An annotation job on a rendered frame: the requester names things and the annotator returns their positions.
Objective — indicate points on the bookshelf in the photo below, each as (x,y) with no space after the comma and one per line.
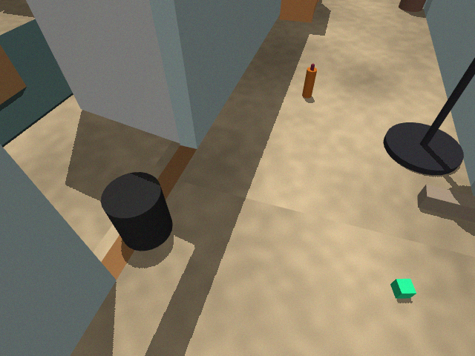
(298,10)

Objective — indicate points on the coat stand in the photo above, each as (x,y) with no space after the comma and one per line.
(426,149)

